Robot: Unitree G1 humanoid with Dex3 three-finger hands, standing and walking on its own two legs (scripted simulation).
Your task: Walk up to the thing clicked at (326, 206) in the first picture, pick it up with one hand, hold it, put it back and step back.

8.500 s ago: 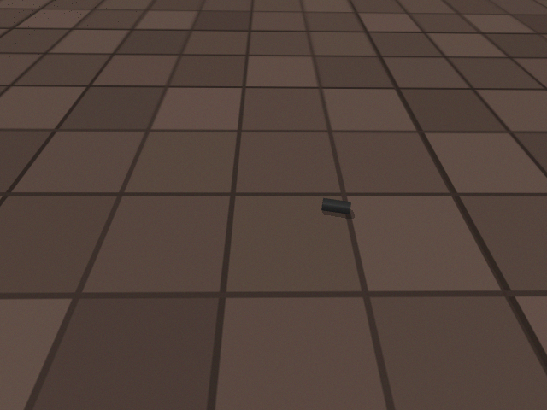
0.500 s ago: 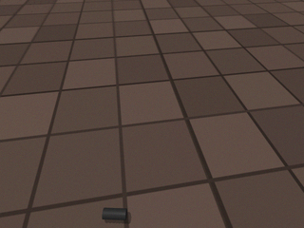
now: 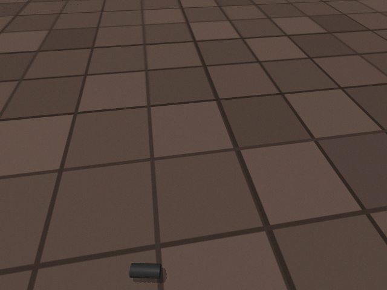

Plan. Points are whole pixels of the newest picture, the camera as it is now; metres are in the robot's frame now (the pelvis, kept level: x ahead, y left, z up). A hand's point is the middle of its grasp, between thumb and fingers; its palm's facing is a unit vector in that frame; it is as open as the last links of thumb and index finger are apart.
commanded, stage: stand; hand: left
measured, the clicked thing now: (145, 270) +0.39 +0.23 -0.75
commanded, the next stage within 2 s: walk up in 0.40 s
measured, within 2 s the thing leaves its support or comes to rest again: neither
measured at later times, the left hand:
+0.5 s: hand out of the picture +0.08 +0.26 -0.16, palm faces -0.01 -0.94 -0.35, open 7.4 cm
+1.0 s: hand out of the picture +0.05 +0.25 -0.16, palm faces -0.01 -0.95 -0.32, open 7.4 cm
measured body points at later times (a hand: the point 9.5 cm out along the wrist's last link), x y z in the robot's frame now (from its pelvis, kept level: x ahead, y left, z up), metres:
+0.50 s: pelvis +0.00 +0.00 +0.00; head +0.02 +0.00 +0.45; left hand +0.08 +0.31 -0.13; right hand +0.08 -0.30 -0.13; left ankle -0.02 +0.14 -0.75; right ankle +0.01 -0.12 -0.75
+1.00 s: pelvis -0.02 +0.00 +0.00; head +0.00 +0.00 +0.45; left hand +0.05 +0.30 -0.14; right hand +0.05 -0.30 -0.14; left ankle -0.02 +0.14 -0.75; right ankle +0.01 -0.12 -0.75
